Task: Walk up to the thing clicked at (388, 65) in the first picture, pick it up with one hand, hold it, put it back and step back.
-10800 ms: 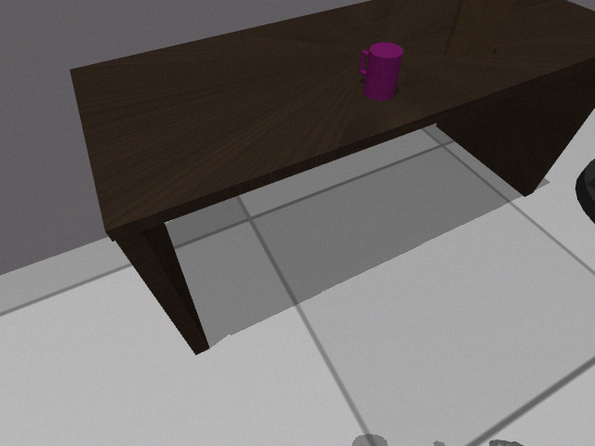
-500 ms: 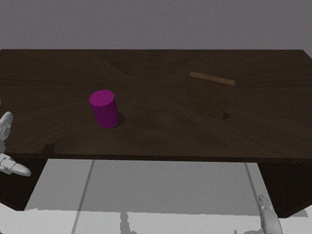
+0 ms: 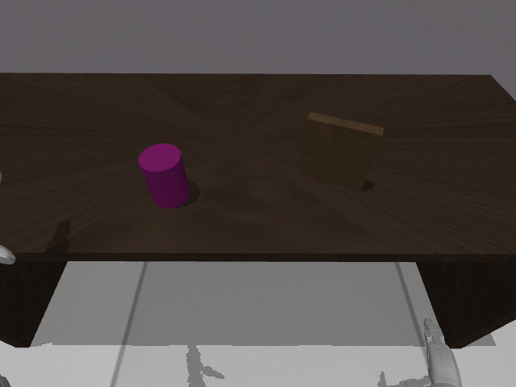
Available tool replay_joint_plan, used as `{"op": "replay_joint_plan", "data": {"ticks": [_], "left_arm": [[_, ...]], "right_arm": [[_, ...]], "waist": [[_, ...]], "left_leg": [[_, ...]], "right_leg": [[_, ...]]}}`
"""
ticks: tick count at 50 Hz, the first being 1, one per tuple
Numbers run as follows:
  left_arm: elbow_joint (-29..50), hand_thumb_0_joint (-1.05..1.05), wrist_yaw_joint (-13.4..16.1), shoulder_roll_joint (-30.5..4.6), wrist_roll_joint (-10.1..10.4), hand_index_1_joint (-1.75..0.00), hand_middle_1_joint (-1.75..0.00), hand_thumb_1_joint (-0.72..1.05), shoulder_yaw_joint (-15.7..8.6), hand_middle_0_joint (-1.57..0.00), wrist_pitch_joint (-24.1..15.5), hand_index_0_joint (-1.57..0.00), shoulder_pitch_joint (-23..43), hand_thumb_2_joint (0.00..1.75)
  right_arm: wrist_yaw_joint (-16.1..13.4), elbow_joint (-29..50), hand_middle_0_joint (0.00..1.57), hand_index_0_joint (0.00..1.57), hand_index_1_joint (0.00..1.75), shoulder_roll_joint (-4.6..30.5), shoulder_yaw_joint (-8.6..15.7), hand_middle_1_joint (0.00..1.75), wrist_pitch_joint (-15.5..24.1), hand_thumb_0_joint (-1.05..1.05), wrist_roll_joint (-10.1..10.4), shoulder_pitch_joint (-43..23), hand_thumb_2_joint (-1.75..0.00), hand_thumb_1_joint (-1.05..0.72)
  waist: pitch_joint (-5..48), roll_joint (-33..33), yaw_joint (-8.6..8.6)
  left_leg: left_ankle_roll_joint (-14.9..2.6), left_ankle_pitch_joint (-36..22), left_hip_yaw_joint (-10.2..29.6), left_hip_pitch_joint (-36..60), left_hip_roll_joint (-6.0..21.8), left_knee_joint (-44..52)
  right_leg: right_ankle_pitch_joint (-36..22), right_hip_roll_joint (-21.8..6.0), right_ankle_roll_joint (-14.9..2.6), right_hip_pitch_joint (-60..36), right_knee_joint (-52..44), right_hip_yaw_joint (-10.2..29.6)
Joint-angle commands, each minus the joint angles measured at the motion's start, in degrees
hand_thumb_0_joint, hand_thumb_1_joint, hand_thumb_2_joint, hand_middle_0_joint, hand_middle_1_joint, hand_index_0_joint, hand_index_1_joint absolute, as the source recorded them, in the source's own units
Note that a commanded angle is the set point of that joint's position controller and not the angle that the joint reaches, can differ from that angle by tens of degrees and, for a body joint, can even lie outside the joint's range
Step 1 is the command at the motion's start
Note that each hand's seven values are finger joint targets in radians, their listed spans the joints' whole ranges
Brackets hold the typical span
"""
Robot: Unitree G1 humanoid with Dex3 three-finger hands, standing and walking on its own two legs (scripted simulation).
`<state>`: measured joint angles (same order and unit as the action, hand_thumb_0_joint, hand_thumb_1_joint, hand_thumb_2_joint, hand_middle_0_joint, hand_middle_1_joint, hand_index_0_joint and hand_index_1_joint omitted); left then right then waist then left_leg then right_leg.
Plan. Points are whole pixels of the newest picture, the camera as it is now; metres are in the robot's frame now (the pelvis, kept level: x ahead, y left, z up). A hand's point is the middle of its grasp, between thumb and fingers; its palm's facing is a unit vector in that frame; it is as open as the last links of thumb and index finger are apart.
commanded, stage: go down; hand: left
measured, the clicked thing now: (165, 171) +0.51 +0.21 +0.02
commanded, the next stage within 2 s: approach in 1.58 s
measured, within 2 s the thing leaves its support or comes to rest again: neither
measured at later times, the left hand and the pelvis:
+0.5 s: hand out of the picture +0.33 +0.39 +0.15, palm faces +0.19 -0.98 +0.00, open 17.7 cm; pelvis +0.00 +0.01 +0.00, yaw +0 degrees
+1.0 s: hand out of the picture +0.35 +0.40 +0.15, palm faces +0.21 -0.98 +0.01, open 17.7 cm; pelvis +0.00 +0.01 -0.01, yaw +0 degrees
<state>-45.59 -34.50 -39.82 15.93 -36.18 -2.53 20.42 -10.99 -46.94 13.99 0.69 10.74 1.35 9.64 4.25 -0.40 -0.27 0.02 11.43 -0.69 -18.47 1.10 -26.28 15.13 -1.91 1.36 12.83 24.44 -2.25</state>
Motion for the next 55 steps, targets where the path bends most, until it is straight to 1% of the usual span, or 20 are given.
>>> {"op": "replay_joint_plan", "data": {"ticks": [1,5,13,15,17,21,22,24,29,33,34,36,37,38,40,44,47,52,53,55], "left_arm": [[11.88,0.0,0.05,-23.5,1.26,-0.05,-0.04,-0.59,-3.54,-0.05,-4.31,-0.04,20.81,0.06],[9.37,0.0,-0.05,-25.31,0.94,-0.05,-0.04,-0.58,-4.27,-0.05,-4.67,-0.05,20.46,0.05],[7.22,0.0,-0.68,-25.38,0.88,-0.05,-0.04,-0.6,-3.38,-0.05,-4.85,-0.05,21.98,0.06],[7.18,0.0,-0.8,-26.74,0.55,-0.05,-0.05,-0.59,-4.03,-0.05,-4.91,-0.05,22.28,0.06],[3.9,0.0,-1.03,-25.76,0.12,-0.05,-0.04,-0.59,-2.76,-0.05,-4.61,-0.05,20.45,0.05],[7.99,0.0,-0.99,-29.42,0.6,-0.06,-0.05,-0.57,-5.53,-0.04,-5.66,-0.04,24.64,0.07],[5.24,0.0,-1.02,-27.6,0.46,-0.05,-0.05,-0.58,-4.41,-0.04,-5.12,-0.04,22.77,0.07],[2.71,0.0,-1.3,-26.42,0.37,-0.06,-0.05,-0.6,-3.12,-0.05,-4.82,-0.05,21.95,0.06],[5.39,0.0,-1.52,-31.2,0.28,-0.06,-0.05,-0.59,-5.4,-0.04,-5.92,-0.04,26.84,0.07],[2.75,0.0,-1.57,-30.39,-0.19,-0.05,-0.05,-0.58,-4.38,-0.04,-5.77,-0.04,26.92,0.07],[0.09,0.0,-1.63,-28.97,-0.3,-0.06,-0.05,-0.59,-3.47,-0.04,-5.55,-0.05,25.14,0.06],[-0.83,0.0,-1.64,-29.98,-0.54,-0.06,-0.06,-0.61,-3.67,-0.05,-5.67,-0.05,25.37,0.05],[2.32,0.0,-1.69,-31.91,-0.32,-0.06,-0.05,-0.6,-4.99,-0.04,-6.16,-0.04,27.41,0.06],[1.11,0.0,-1.62,-31.86,-0.28,-0.06,-0.06,-0.61,-5.16,-0.05,-6.13,-0.05,27.11,0.06],[-1.74,0.0,-2.09,-30.27,-0.42,-0.06,-0.06,-0.61,-3.74,-0.04,-5.92,-0.05,25.94,0.06],[1.5,0.0,-1.66,-34.32,-0.63,-0.06,-0.06,-0.61,-6.04,-0.04,-7.06,-0.05,29.73,0.06],[-3.01,0.0,-1.77,-31.79,-1.01,-0.06,-0.06,-0.61,-4.11,-0.05,-6.24,-0.05,27.84,0.05],[1.04,0.0,-1.56,-33.7,-1.25,-0.06,-0.06,-0.6,-4.91,-0.04,-6.51,-0.05,30.64,0.06],[-2.03,0.0,-1.69,-31.09,-1.19,-0.06,-0.06,-0.61,-3.72,-0.05,-5.76,-0.05,28.07,0.06],[0.18,0.0,-1.66,-30.89,-1.0,-0.06,-0.06,-0.61,-3.13,-0.05,-5.72,-0.05,28.86,0.06]], "right_arm": [[-0.73,7.76,0.05,0.05,0.05,8.3,1.64,0.05,3.43,0.0,-0.16,-6.97,-0.05,0.55],[-1.08,6.8,0.05,0.05,0.05,10.23,3.39,0.05,3.69,0.0,-0.11,-6.77,-0.05,0.54],[-1.04,5.63,0.05,0.05,0.05,9.24,2.82,0.05,3.84,0.0,-0.2,-5.63,-0.05,0.54],[-0.92,6.17,0.05,0.05,0.05,7.45,1.26,0.05,4.01,0.0,-0.23,-6.95,-0.05,0.54],[-1.06,5.81,0.05,0.05,0.05,10.14,3.44,0.05,4.07,0.0,-0.25,-5.97,-0.05,0.54],[-1.02,7.99,0.05,0.05,0.05,9.74,2.62,0.05,4.62,0.0,-0.43,-7.29,-0.05,0.55],[-0.71,5.65,0.05,0.05,0.05,7.18,1.02,0.05,4.34,0.0,-0.3,-5.68,-0.05,0.54],[-0.95,7.47,0.05,0.05,0.05,9.34,2.27,0.05,4.5,0.0,-0.26,-6.82,-0.05,0.54],[-0.64,6.89,0.05,0.05,0.05,9.27,2.11,0.05,4.75,0.0,-0.57,-6.75,-0.05,0.54],[-0.72,7.46,0.05,0.05,0.05,7.98,0.95,0.05,4.61,0.0,-0.49,-6.64,-0.05,0.54],[-0.57,6.99,0.05,0.05,0.05,7.66,0.51,0.05,4.58,0.0,-0.49,-5.47,-0.05,0.54],[-0.7,8.84,0.05,0.05,0.05,9.86,1.98,0.05,4.86,0.0,-0.58,-6.27,-0.05,0.54],[-0.49,8.01,0.05,0.05,0.05,7.85,0.18,0.05,4.78,0.0,-0.48,-5.93,-0.05,0.54],[-0.6,8.67,0.05,0.05,0.05,8.61,1.0,0.05,4.62,0.0,-0.47,-5.94,-0.05,0.54],[-0.44,8.15,0.05,0.05,0.05,8.54,0.93,0.05,4.64,0.0,-0.44,-5.2,-0.05,0.54],[-0.34,8.81,0.05,0.05,0.05,9.42,1.7,0.05,4.93,0.0,-0.54,-6.15,-0.05,0.54],[-0.16,7.19,0.05,0.05,0.05,8.89,1.45,0.05,4.68,0.0,-0.49,-4.61,-0.05,0.54],[-0.17,9.35,0.05,0.05,0.05,7.96,0.56,0.05,4.95,0.0,-0.64,-6.62,-0.05,0.54],[-0.04,9.53,0.05,0.05,0.05,7.64,0.35,0.05,4.89,0.0,-0.62,-6.09,-0.05,0.54],[-0.01,8.49,0.05,0.05,0.05,7.66,0.28,0.05,4.63,0.0,-0.56,-4.8,-0.05,0.54]], "waist": [[13.18,8.23,0.8],[14.04,8.84,0.32],[14.83,8.17,-0.83],[15.11,8.48,0.25],[13.11,8.02,-0.85],[15.28,9.08,-0.41],[14.54,8.87,-0.28],[14.45,8.17,-0.86],[16.21,10.53,-0.69],[14.84,8.78,-1.03],[14.67,8.85,-1.25],[15.63,8.18,-1.65],[16.7,9.2,-0.53],[17.51,9.43,-1.28],[15.85,8.32,-1.56],[17.66,11.26,-1.02],[17.1,11.14,-1.59],[18.94,11.46,-1.0],[19.72,10.46,-1.45],[18.74,11.97,-1.33]], "left_leg": [[-1.04,-12.4,1.04,13.39,-1.07,1.44],[-0.71,-12.83,1.4,13.58,-0.79,1.1],[-1.4,-15.05,0.95,13.61,-1.09,-0.23],[-1.46,-15.18,0.85,12.7,-1.3,-0.4],[-1.05,-13.22,1.23,12.1,-0.86,0.38],[-0.77,-12.41,1.61,13.04,-0.59,0.04],[-1.0,-13.3,1.48,12.64,-0.75,-0.1],[-0.92,-13.92,1.58,12.33,-0.67,-0.4],[-0.82,-15.46,1.57,12.61,-0.59,-1.65],[-1.29,-11.44,1.2,10.63,-1.14,-1.49],[-1.24,-11.39,1.28,10.8,-1.05,-1.5],[-1.25,-11.63,1.51,10.86,-0.87,-1.92],[-1.25,-12.47,1.58,10.79,-0.94,-2.13],[-1.27,-13.66,1.52,11.53,-1.01,-2.42],[-1.24,-14.32,1.78,10.47,-0.72,-2.57],[-0.73,-13.14,2.02,10.89,-0.44,-2.97],[-0.74,-14.34,2.34,10.46,-0.17,-3.32],[-0.96,-13.83,1.97,10.63,-0.55,-4.51],[-1.11,-15.03,2.02,11.35,-0.46,-4.64],[-0.64,-15.57,2.21,11.24,-0.12,-4.31]], "right_leg": [[-11.74,1.96,-1.81,3.7,-3.16,-1.1],[-11.66,2.2,-1.96,4.18,-2.91,-1.27],[-14.23,2.11,-1.5,5.23,-2.76,-0.86],[-14.32,1.88,-1.49,4.34,-2.75,-0.89],[-12.36,2.34,-1.81,5.77,-2.82,-1.11],[-11.3,2.42,-1.91,5.69,-2.56,-1.32],[-11.89,2.41,-1.87,5.8,-2.59,-1.36],[-12.07,2.45,-1.9,6.36,-2.38,-1.24],[-13.15,2.26,-1.89,6.86,-1.62,-1.08],[-11.16,2.03,-1.56,7.5,-2.1,-0.66],[-10.9,2.24,-1.66,7.76,-1.91,-0.92],[-11.02,2.24,-1.7,8.47,-1.52,-0.91],[-11.45,2.25,-1.75,7.74,-1.29,-1.03],[-12.38,2.17,-1.69,7.62,-1.17,-0.97],[-12.46,2.42,-1.76,8.77,-0.76,-1.04],[-10.83,2.45,-2.0,9.16,-0.27,-1.2],[-11.11,2.62,-2.18,10.14,0.31,-1.3],[-11.46,2.38,-1.85,9.99,0.53,-0.93],[-12.22,2.49,-1.87,9.87,0.69,-1.08],[-11.68,2.72,-2.12,10.75,0.83,-1.29]]}}
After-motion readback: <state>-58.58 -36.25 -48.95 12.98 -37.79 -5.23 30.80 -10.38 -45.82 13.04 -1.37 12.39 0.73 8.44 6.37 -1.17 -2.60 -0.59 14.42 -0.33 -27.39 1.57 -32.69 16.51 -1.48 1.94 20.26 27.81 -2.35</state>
